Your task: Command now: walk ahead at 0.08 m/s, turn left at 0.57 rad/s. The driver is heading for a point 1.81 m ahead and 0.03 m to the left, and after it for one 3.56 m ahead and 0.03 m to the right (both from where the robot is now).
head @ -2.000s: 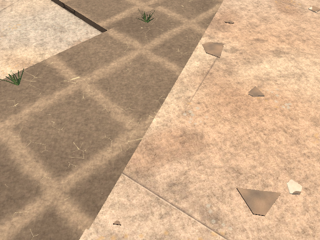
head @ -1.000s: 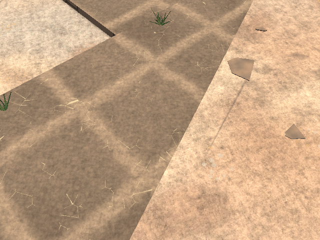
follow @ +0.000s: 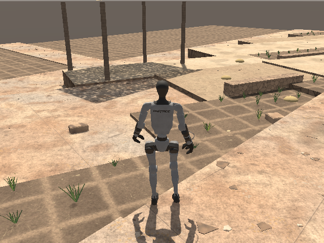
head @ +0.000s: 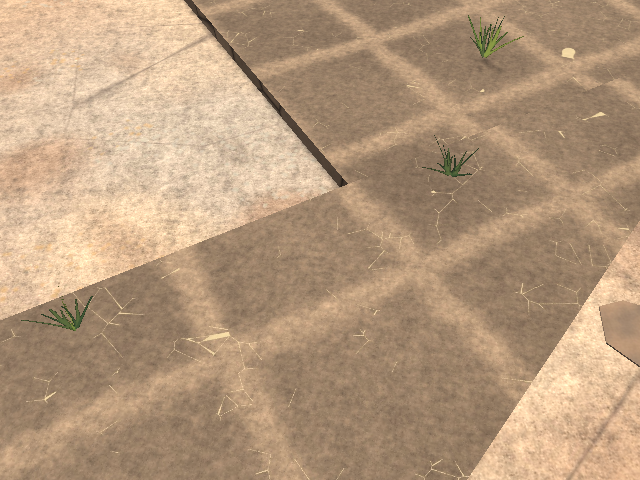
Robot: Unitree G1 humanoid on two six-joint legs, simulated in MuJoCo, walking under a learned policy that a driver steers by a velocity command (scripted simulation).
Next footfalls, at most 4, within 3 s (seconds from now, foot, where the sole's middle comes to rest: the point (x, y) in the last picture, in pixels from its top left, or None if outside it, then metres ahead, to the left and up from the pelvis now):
0.24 right None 0.17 -0.15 -0.77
0.50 left None -0.01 0.05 -0.77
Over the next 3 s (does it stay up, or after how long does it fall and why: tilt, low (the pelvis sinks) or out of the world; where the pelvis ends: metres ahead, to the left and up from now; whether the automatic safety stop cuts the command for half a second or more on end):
stays up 0.30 -0.05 -0.02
